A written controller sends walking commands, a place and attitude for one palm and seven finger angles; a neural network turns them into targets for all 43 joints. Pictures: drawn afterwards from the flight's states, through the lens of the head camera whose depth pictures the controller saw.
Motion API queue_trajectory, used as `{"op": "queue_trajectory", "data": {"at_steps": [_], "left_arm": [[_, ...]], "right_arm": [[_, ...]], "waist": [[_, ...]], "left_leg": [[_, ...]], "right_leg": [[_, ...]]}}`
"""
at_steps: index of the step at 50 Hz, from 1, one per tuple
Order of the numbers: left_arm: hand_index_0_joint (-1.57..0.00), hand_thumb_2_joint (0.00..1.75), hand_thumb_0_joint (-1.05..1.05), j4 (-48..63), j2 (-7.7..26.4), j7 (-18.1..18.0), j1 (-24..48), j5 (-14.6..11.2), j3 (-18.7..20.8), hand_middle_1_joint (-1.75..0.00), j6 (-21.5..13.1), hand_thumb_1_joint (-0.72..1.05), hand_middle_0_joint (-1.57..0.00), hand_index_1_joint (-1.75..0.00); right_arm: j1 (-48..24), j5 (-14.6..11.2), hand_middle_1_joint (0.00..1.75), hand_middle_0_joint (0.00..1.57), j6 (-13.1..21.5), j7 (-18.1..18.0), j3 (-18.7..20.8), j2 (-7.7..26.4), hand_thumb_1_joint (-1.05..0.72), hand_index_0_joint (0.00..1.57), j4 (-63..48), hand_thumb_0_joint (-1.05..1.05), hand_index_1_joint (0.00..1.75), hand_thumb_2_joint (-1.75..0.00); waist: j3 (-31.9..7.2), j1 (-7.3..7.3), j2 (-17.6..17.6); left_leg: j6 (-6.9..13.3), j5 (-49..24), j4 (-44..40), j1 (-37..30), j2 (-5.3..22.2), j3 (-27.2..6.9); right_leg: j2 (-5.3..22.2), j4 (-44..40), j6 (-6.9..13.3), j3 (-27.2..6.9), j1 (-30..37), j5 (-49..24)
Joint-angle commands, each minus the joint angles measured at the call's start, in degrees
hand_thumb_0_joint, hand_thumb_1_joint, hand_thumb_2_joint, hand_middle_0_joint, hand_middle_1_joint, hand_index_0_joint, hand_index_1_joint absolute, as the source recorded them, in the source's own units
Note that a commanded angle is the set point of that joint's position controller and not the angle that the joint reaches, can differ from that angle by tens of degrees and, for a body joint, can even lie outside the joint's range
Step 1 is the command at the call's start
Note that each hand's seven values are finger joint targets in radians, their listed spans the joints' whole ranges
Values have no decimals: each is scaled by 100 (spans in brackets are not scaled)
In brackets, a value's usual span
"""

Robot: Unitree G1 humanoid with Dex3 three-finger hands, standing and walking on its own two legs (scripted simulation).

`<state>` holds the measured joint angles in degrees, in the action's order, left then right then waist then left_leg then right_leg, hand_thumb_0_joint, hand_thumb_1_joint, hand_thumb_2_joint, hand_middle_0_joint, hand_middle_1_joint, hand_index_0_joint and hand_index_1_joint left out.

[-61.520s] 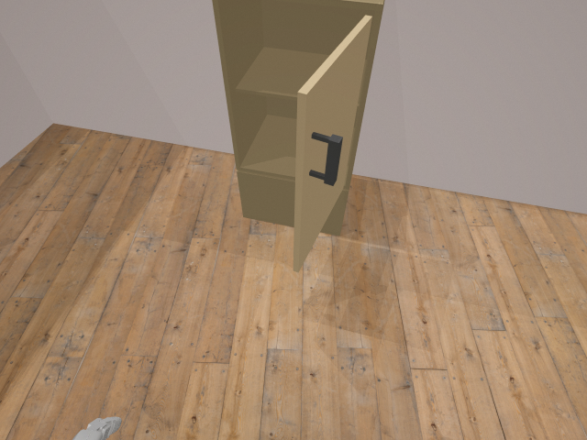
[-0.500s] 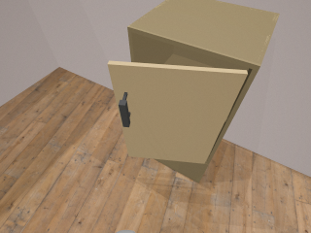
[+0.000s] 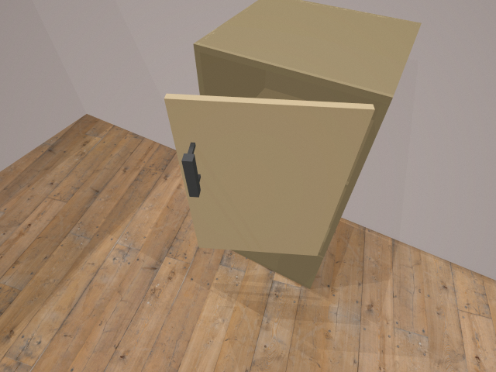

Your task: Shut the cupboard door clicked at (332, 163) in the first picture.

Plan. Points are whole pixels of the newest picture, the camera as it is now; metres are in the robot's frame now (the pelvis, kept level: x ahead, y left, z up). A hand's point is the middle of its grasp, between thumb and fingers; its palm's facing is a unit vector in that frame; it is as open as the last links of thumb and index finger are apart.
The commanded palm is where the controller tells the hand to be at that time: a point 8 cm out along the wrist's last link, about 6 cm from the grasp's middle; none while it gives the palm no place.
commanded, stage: come to a stop and stand still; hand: left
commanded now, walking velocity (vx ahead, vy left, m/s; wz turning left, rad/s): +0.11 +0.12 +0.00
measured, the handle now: (193, 169) +0.54 +0.15 -0.03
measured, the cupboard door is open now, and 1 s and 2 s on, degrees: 24 24 24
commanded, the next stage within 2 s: look again from close up in 0.62 s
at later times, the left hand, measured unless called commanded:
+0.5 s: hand out of the picture +0.02 +0.18 -0.18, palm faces +0.04 -0.99 -0.17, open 7.4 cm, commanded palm none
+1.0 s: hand out of the picture +0.03 +0.21 -0.18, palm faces +0.02 -0.97 -0.25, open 7.4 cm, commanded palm none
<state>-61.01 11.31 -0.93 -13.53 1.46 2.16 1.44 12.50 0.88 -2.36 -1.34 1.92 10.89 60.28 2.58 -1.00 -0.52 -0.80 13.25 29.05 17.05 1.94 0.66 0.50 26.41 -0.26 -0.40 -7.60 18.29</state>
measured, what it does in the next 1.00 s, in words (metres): stands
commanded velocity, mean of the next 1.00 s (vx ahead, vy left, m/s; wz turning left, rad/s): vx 0.01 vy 0.02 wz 0.00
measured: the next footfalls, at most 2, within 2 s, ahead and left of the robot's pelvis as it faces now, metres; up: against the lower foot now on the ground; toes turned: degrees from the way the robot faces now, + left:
none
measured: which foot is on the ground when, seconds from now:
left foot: down 0.00-1.00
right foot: down 0.00-1.00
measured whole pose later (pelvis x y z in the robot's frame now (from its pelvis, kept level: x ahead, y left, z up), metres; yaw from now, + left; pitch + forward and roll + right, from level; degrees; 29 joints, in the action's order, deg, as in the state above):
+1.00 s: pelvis +0.02 +0.03 -0.01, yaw +0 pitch -2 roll +0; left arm -60.7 9.9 -2.8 -16.3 1.1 -0.4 -0.6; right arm 12.7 0.4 0.5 -1.2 0.5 11.0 58.0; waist 2.0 0.0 -2.2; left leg 1.2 15.4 34.1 17.0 0.0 1.4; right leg 2.6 31.0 -2.7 -1.1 -7.1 22.2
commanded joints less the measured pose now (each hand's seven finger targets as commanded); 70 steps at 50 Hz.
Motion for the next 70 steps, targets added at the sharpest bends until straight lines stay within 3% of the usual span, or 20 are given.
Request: {"op": "queue_trajectory", "data": {"at_steps": [1,3,7,9,12,18,29,35,36,37,38,39,41,44,48,53,57,66,68,70], "left_arm": [[-20,90,0,180,710,0,23,-53,31,-30,-219,90,-20,-30],[-20,90,0,108,626,-4,-95,-67,17,-30,-236,90,-20,-30],[-20,90,0,52,572,-45,-202,-58,36,-30,-170,90,-20,-30],[-20,90,0,-5,509,-63,-275,-70,39,-30,-155,90,-20,-30],[-20,90,0,-103,366,-79,-461,-104,7,-30,-150,90,-20,-30],[-20,90,0,-237,223,-120,-642,-107,-33,-30,-145,90,-20,-30],[-20,90,0,-296,182,-145,-742,-64,-58,-30,-104,90,-20,-30],[-20,90,0,-296,226,-142,-747,-66,-81,-30,-119,90,-20,-30],[-20,90,0,-266,354,-362,-1065,39,-141,-30,-402,90,-20,-30],[-20,90,0,24,586,-329,-756,-9,-84,-30,-423,90,-20,-30],[-20,90,0,91,509,-276,-590,-29,-113,-30,-388,90,-20,-30],[-20,90,0,95,521,-266,-602,-8,-109,-30,-409,90,-20,-30],[-20,90,0,145,447,-248,-706,-48,-120,-30,-373,90,-20,-30],[-20,90,0,175,367,-229,-734,-37,-144,-30,-299,90,-20,-30],[-20,90,0,238,460,-181,-604,-49,-169,-30,-229,90,-20,-30],[-20,90,0,333,621,-140,-537,-44,-165,-30,-203,90,-20,-30],[-20,90,0,330,716,-121,-569,-52,-169,-30,-237,90,-20,-30],[-20,90,0,244,824,-102,-527,-67,-162,-30,-271,90,-20,-30],[-20,90,0,133,692,-85,-667,-59,-180,-30,-240,90,-20,-30],[-20,90,0,93,694,-56,-731,-41,-157,-30,-214,90,-20,-30]], "right_arm": [[305,65,30,20,199,56,-6,386,-90,20,-99,0,30,-90],[526,40,30,20,266,44,-26,432,-90,20,42,0,30,-90],[681,27,30,20,238,31,-46,386,-90,20,193,0,30,-90],[759,2,30,20,241,-1,-58,366,-90,20,249,0,30,-90],[834,-12,30,20,311,-62,-92,388,-90,20,310,0,30,-90],[874,-32,30,20,350,-124,-76,367,-90,20,347,0,30,-90],[680,-48,30,20,312,-147,-57,336,-90,20,341,0,30,-90],[512,-45,30,20,298,-126,-54,396,-90,20,292,0,30,-90],[36,-80,30,20,449,-23,-61,562,-90,20,-146,0,30,-90],[399,-48,30,20,427,20,-56,348,-90,20,-264,0,30,-90],[390,-35,30,20,393,1,-47,398,-90,20,-248,0,30,-90],[458,-8,30,20,416,13,-63,404,-90,20,-268,0,30,-90],[496,-28,30,20,419,-4,-49,557,-90,20,-376,0,30,-90],[378,-21,30,20,419,-29,-39,615,-90,20,-467,0,30,-90],[192,-25,30,20,353,7,-25,661,-90,20,-554,0,30,-90],[143,-15,30,20,344,42,-13,754,-90,20,-544,0,30,-90],[137,-24,30,20,372,45,-32,749,-90,20,-494,0,30,-90],[149,-42,30,20,404,30,-54,748,-90,20,-256,0,30,-90],[278,-17,30,20,373,41,-84,628,-90,20,-176,0,30,-90],[274,5,30,20,350,55,-68,619,-90,20,-167,0,30,-90]], "waist": [[363,-42,892],[325,-21,733],[776,17,538],[719,41,204],[287,113,-24],[-174,126,-81],[105,111,204],[82,103,117],[47,244,-289],[-187,-57,-157],[-145,-25,-444],[-354,7,-541],[-631,-7,-403],[-282,79,-353],[237,88,163],[370,106,190],[59,131,203],[-64,142,139],[-145,132,201],[72,139,285]], "left_leg": [[-21,-268,-178,-519,-1,-24],[4,-434,-380,-560,35,-94],[-14,-434,-338,-476,63,-60],[17,-781,-457,-565,137,-178],[92,-1242,-625,-568,245,-364],[159,-1749,-582,-868,318,-415],[210,-1830,-645,-940,345,-449],[184,-1706,-684,-999,309,-420],[104,-2797,578,-978,342,-209],[185,-1349,392,-588,276,-270],[234,-1084,179,-530,251,-274],[230,-1674,225,-568,280,-287],[304,-2138,230,-772,378,-405],[391,-2033,41,-553,447,-532],[341,-416,-343,-215,321,-531],[326,349,-697,-134,289,-580],[309,-61,-591,-376,269,-464],[259,-683,-490,-582,296,-313],[255,-160,-406,-578,285,-256],[265,484,-297,-344,238,-190]], "right_leg": [[879,-1443,517,-953,-962,446],[753,-1270,422,-739,-744,185],[775,-1350,416,-700,-985,507],[642,-1133,357,-541,-849,87],[512,-764,261,-338,-253,-732],[488,-628,193,-213,79,-1267],[465,-698,114,-159,-31,-1265],[514,-776,99,-178,-23,-1288],[667,-692,31,-516,-508,-3106],[764,-405,154,-393,-162,-2585],[645,-259,225,-339,-252,-1877],[535,-105,240,-244,-154,-2027],[380,70,220,-120,-155,-1514],[265,87,180,-76,-351,-804],[294,-132,164,-218,-734,-26],[292,-225,159,-272,-909,434],[376,-295,156,-348,-807,103],[451,-381,155,-411,-693,-529],[406,-381,176,-384,-661,150],[405,-484,256,-461,-762,845]]}}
